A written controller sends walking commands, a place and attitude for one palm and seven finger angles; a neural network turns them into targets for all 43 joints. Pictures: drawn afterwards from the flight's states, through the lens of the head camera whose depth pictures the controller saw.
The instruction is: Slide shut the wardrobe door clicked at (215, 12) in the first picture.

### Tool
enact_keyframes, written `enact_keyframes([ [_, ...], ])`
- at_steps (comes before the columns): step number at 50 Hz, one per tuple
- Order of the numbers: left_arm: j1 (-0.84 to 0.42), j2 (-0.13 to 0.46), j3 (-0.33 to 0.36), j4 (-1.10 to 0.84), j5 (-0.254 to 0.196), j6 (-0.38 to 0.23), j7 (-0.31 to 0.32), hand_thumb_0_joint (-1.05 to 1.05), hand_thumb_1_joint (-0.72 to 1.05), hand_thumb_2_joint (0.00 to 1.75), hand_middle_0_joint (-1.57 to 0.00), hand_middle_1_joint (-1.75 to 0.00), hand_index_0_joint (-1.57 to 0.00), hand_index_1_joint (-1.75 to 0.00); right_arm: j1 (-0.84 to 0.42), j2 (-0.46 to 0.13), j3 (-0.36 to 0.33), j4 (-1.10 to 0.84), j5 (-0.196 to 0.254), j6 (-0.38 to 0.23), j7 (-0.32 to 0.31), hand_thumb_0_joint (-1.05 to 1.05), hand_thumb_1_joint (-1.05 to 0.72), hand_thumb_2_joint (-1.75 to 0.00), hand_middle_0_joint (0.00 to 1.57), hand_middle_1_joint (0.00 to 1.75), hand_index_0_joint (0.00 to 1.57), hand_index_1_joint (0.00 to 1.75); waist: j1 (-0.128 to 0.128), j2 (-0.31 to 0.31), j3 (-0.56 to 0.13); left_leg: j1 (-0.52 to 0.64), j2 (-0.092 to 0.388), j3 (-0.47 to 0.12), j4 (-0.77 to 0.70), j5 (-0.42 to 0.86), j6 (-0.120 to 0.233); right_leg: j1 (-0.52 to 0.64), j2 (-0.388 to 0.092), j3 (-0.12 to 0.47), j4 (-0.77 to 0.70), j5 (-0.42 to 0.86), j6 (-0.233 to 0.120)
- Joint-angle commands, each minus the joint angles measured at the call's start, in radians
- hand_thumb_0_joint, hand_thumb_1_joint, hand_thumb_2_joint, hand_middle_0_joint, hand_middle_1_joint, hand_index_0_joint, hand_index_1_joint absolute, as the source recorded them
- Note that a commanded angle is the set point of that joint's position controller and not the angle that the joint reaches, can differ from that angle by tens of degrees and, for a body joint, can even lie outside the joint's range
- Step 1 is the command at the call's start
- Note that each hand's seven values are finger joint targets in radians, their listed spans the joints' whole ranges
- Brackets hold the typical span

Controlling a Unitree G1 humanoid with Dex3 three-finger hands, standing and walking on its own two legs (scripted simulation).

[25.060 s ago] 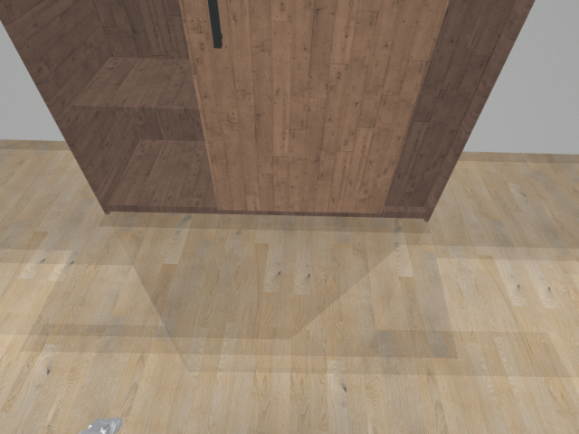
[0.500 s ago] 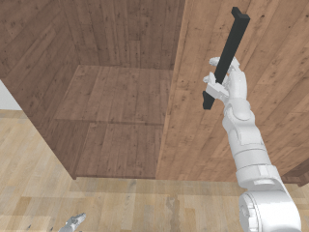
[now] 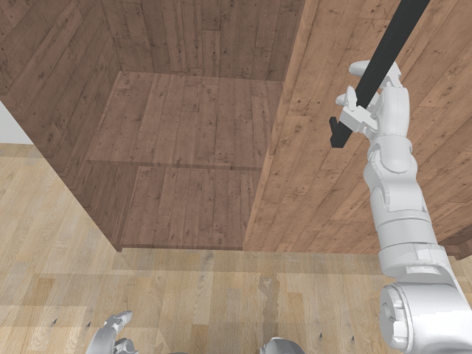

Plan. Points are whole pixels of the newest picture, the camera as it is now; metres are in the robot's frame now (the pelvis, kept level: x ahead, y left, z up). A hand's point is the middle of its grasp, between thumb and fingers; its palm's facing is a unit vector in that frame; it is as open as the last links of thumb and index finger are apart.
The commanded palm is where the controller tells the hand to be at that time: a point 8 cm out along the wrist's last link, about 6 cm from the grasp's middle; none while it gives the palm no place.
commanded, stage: step sideways, sliding the door along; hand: right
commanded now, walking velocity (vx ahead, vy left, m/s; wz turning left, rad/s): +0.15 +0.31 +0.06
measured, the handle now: (364, 76) +0.51 -0.16 +0.20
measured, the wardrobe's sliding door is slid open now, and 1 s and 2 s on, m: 0.51 0.41 0.13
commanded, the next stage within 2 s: none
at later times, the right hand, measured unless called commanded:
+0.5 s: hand (329, 105) +0.46 -0.11 +0.17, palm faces +0.35 +0.94 -0.04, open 6.4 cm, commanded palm +0.43 -0.08 +0.17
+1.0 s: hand (272, 102) +0.46 -0.02 +0.17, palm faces +0.39 +0.92 -0.02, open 6.8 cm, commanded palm +0.42 +0.01 +0.16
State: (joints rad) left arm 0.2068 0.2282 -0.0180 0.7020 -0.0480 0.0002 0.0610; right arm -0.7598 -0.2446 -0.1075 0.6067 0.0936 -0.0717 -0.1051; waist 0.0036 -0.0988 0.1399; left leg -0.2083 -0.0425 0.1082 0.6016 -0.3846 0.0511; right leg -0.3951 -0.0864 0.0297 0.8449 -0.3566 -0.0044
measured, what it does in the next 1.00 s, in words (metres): steps to the left: left foot, then right foot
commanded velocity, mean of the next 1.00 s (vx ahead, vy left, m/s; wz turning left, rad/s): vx -0.19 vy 0.21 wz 0.20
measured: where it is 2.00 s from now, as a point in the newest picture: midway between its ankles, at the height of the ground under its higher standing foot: outside the picture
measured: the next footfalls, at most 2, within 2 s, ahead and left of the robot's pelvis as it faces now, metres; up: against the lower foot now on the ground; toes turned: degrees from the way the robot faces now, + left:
left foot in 0.36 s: +0.17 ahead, +0.24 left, +0.00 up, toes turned -1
right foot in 0.48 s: +0.06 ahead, -0.09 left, +0.00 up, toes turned -8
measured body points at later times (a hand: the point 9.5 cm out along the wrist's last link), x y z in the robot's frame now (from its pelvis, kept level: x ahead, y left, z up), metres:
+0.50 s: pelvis +0.07 +0.11 -0.01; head +0.15 +0.10 +0.43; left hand +0.30 +0.31 -0.12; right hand +0.44 -0.15 +0.17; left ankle +0.13 +0.24 -0.72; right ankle +0.02 -0.08 -0.72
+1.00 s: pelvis +0.15 +0.18 +0.01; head +0.26 +0.17 +0.44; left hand +0.40 +0.34 -0.10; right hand +0.43 -0.06 +0.17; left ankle +0.19 +0.30 -0.68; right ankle +0.09 +0.00 -0.72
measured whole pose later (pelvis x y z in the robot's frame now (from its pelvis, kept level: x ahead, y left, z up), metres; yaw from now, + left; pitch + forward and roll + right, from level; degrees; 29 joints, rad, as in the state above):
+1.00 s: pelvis +0.15 +0.18 +0.01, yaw -4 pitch -3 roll +2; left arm 0.07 0.19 0.01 0.54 -0.01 -0.11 -0.04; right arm -0.14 -0.11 -0.03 -0.29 0.06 -0.12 -0.21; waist -0.16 -0.07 0.30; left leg -0.41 0.01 0.08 0.86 -0.35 -0.01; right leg -0.11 -0.22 -0.11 0.52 -0.34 0.11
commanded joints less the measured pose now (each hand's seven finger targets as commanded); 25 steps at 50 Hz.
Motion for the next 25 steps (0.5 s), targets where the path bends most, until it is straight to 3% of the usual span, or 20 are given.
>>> enact_keyframes([
  [1, -0.090, 0.074, 0.028, -0.126, 0.008, -0.049, 0.021, 0.00, 0.90, 0.90, -0.20, -0.30, -0.20, -0.30, -0.530, 0.047, 0.161, -0.322, -0.033, -0.121, 0.053, 0.00, -0.90, -0.90, 0.45, 1.40, 0.45, 1.40, 0.024, 0.217, -0.361, 0.265, 0.249, -0.205, -0.021, 0.836, 0.111, 0.016, 0.037, -0.046, -0.091, -0.042, -0.047],
  [2, -0.070, 0.083, 0.035, -0.115, 0.009, -0.049, 0.026, 0.00, 0.90, 0.90, -0.20, -0.30, -0.20, -0.30, -0.553, 0.066, 0.180, -0.345, -0.028, -0.128, 0.052, 0.00, -0.90, -0.90, 0.45, 1.40, 0.45, 1.40, 0.072, 0.113, -0.410, 0.085, 0.190, -0.116, 0.166, 0.795, 0.051, 0.309, 0.011, -0.037, -0.321, 0.210, -0.074],
  [3, -0.046, 0.129, 0.057, -0.123, 0.015, -0.052, 0.024, 0.00, 0.90, 0.90, -0.20, -0.30, -0.20, -0.30, -0.526, 0.101, 0.206, -0.387, -0.008, -0.139, 0.053, 0.00, -0.90, -0.90, 0.45, 1.40, 0.45, 1.40, 0.095, -0.111, -0.475, -0.224, 0.056, -0.022, 0.434, 0.464, -0.033, 0.628, -0.162, 0.174, -0.440, 0.689, -0.153],
  [4, -0.077, 0.132, 0.063, -0.151, 0.011, -0.046, -0.011, 0.00, 0.90, 0.90, -0.20, -0.30, -0.20, -0.30, -0.553, 0.153, 0.266, -0.458, 0.014, -0.141, 0.068, 0.00, -0.90, -0.90, 0.45, 1.40, 0.45, 1.40, 0.072, -0.203, -0.502, -0.433, 0.018, -0.142, 0.609, -0.122, -0.028, 0.768, -0.359, 0.458, -0.391, 0.804, -0.229],
  [5, -0.099, 0.102, 0.055, -0.149, -0.002, -0.043, -0.030, 0.00, 0.90, 0.90, -0.20, -0.30, -0.20, -0.30, -0.593, 0.172, 0.287, -0.466, 0.004, -0.132, 0.073, 0.00, -0.90, -0.90, 0.45, 1.40, 0.45, 1.40, 0.068, -0.082, -0.397, -0.521, 0.064, -0.229, 0.634, -0.143, -0.009, 0.734, -0.374, 0.449, -0.361, 0.788, -0.268],
  [6, -0.091, 0.112, 0.066, -0.133, -0.004, -0.036, -0.029, 0.00, 0.90, 0.90, -0.20, -0.30, -0.20, -0.30, -0.544, 0.098, 0.226, -0.453, -0.004, -0.125, 0.064, 0.00, -0.90, -0.90, 0.45, 1.40, 0.45, 1.40, 0.066, -0.016, -0.360, -0.577, 0.106, -0.234, 0.573, -0.167, -0.014, 0.724, -0.367, 0.393, -0.331, 0.784, -0.263],
  [8, -0.100, 0.113, 0.066, -0.145, -0.002, -0.037, -0.033, 0.00, 0.90, 0.90, -0.20, -0.30, -0.20, -0.30, -0.548, 0.105, 0.252, -0.531, -0.014, -0.123, 0.064, 0.00, -0.90, -0.90, 0.45, 1.40, 0.45, 1.40, 0.062, -0.023, -0.377, -0.487, 0.130, -0.216, 0.415, -0.133, -0.020, 0.652, -0.341, 0.309, -0.309, 0.732, -0.235],
  [10, -0.115, 0.114, 0.065, -0.168, -0.009, -0.051, -0.038, 0.00, 0.90, 0.90, -0.20, -0.30, -0.20, -0.30, -0.545, 0.166, 0.312, -0.561, -0.020, -0.125, 0.069, 0.00, -0.90, -0.90, 0.45, 1.40, 0.45, 1.40, 0.062, -0.093, -0.411, -0.276, 0.103, -0.115, 0.301, 0.012, -0.029, 0.516, -0.270, 0.163, -0.327, 0.689, -0.191],
  [12, -0.129, 0.123, 0.068, -0.181, -0.011, -0.061, -0.037, 0.00, 0.90, 0.90, -0.20, -0.30, -0.20, -0.30, -0.532, 0.174, 0.327, -0.551, -0.025, -0.122, 0.076, 0.00, -0.90, -0.90, 0.45, 1.40, 0.45, 1.40, 0.059, -0.140, -0.416, -0.087, 0.070, -0.039, 0.208, 0.070, -0.041, 0.397, -0.226, 0.046, -0.322, 0.631, -0.146],
  [15, -0.139, 0.114, 0.071, -0.203, -0.017, -0.063, -0.036, 0.00, 0.90, 0.90, -0.20, -0.30, -0.20, -0.30, -0.489, 0.159, 0.310, -0.575, -0.029, -0.130, 0.078, 0.00, -0.90, -0.90, 0.45, 1.40, 0.45, 1.40, 0.037, -0.144, -0.429, 0.059, 0.032, -0.009, 0.013, 0.171, -0.040, 0.401, -0.191, -0.014, -0.178, 0.646, -0.083],
  [16, -0.138, 0.110, 0.071, -0.206, -0.020, -0.061, -0.039, 0.00, 0.90, 0.90, -0.20, -0.30, -0.20, -0.30, -0.469, 0.148, 0.300, -0.591, -0.035, -0.134, 0.078, 0.00, -0.90, -0.90, 0.45, 1.40, 0.45, 1.40, 0.031, -0.097, -0.441, 0.130, 0.029, -0.005, -0.082, 0.280, -0.036, 0.381, -0.155, -0.035, -0.081, 0.637, -0.055],
  [17, -0.137, 0.106, 0.071, -0.201, -0.026, -0.064, -0.042, 0.00, 0.90, 0.90, -0.20, -0.30, -0.20, -0.30, -0.442, 0.130, 0.299, -0.592, -0.048, -0.128, 0.076, 0.00, -0.90, -0.90, 0.45, 1.40, 0.45, 1.40, 0.034, 0.007, -0.438, 0.205, 0.065, -0.039, -0.145, 0.496, -0.023, 0.303, -0.086, -0.076, 0.015, 0.525, -0.025],
  [18, -0.141, 0.077, 0.070, -0.192, -0.021, -0.068, -0.040, 0.00, 0.90, 0.90, -0.20, -0.30, -0.20, -0.30, -0.427, 0.096, 0.282, -0.616, -0.055, -0.126, 0.068, 0.00, -0.90, -0.90, 0.45, 1.40, 0.45, 1.40, 0.052, 0.135, -0.445, 0.249, 0.164, -0.137, -0.151, 0.761, 0.016, 0.214, -0.023, -0.084, 0.077, 0.355, 0.005],
  [19, -0.128, 0.073, 0.080, -0.174, -0.018, -0.069, -0.034, 0.00, 0.90, 0.90, -0.20, -0.30, -0.20, -0.30, -0.364, 0.083, 0.263, -0.580, -0.053, -0.115, 0.062, 0.00, -0.90, -0.90, 0.45, 1.40, 0.45, 1.40, 0.056, 0.296, -0.432, 0.266, 0.239, -0.230, -0.130, 0.887, 0.073, 0.128, 0.037, -0.061, 0.092, 0.045, 0.036],
  [20, -0.141, 0.079, 0.087, -0.167, -0.019, -0.071, -0.027, 0.00, 0.90, 0.90, -0.20, -0.30, -0.20, -0.30, -0.343, 0.066, 0.241, -0.623, -0.045, -0.113, 0.059, 0.00, -0.90, -0.90, 0.45, 1.40, 0.45, 1.40, 0.037, 0.426, -0.441, 0.244, 0.266, -0.279, -0.135, 0.897, 0.093, 0.113, 0.031, -0.026, 0.093, -0.148, 0.025],
  [21, -0.163, 0.071, 0.080, -0.164, -0.011, -0.079, -0.018, 0.00, 0.90, 0.90, -0.20, -0.30, -0.20, -0.30, -0.373, 0.089, 0.264, -0.712, -0.045, -0.123, 0.054, 0.00, -0.90, -0.90, 0.45, 1.40, 0.45, 1.40, 0.052, 0.347, -0.431, 0.218, 0.275, -0.266, -0.101, 0.948, 0.092, 0.138, 0.015, -0.020, -0.018, -0.142, 0.016],
  [22, -0.169, 0.073, 0.073, -0.147, -0.003, -0.089, -0.009, 0.00, 0.90, 0.90, -0.20, -0.30, -0.20, -0.30, -0.362, 0.106, 0.278, -0.765, -0.033, -0.132, 0.042, 0.00, -0.90, -0.90, 0.45, 1.40, 0.45, 1.40, 0.073, 0.213, -0.431, 0.186, 0.242, -0.199, -0.005, 0.955, 0.055, 0.232, -0.015, -0.040, -0.236, 0.049, 0.007],
  [23, -0.168, 0.097, 0.082, -0.165, 0.005, -0.090, -0.008, 0.00, 0.90, 0.90, -0.20, -0.30, -0.20, -0.30, -0.317, 0.125, 0.287, -0.808, -0.023, -0.133, 0.041, 0.00, -0.90, -0.90, 0.45, 1.40, 0.45, 1.40, 0.069, 0.027, -0.467, 0.031, 0.166, -0.092, 0.158, 0.782, -0.024, 0.434, -0.139, 0.045, -0.395, 0.563, -0.041],
  [24, -0.174, 0.122, 0.103, -0.207, 0.016, -0.086, -0.026, 0.00, 0.90, 0.90, -0.20, -0.30, -0.20, -0.30, -0.274, 0.153, 0.300, -0.860, -0.012, -0.142, 0.052, 0.00, -0.90, -0.90, 0.45, 1.40, 0.45, 1.40, 0.038, -0.170, -0.476, -0.229, 0.078, -0.061, 0.302, 0.223, -0.082, 0.639, -0.346, 0.236, -0.370, 1.086, -0.142],
  [25, -0.173, 0.086, 0.091, -0.217, 0.020, -0.090, -0.059, 0.00, 0.90, 0.90, -0.20, -0.30, -0.20, -0.30, -0.288, 0.160, 0.312, -0.895, -0.020, -0.161, 0.063, 0.00, -0.90, -0.90, 0.45, 1.40, 0.45, 1.40, 0.031, -0.223, -0.456, -0.304, 0.068, -0.107, 0.364, -0.078, -0.061, 0.694, -0.364, 0.197, -0.338, 1.185, -0.182],
])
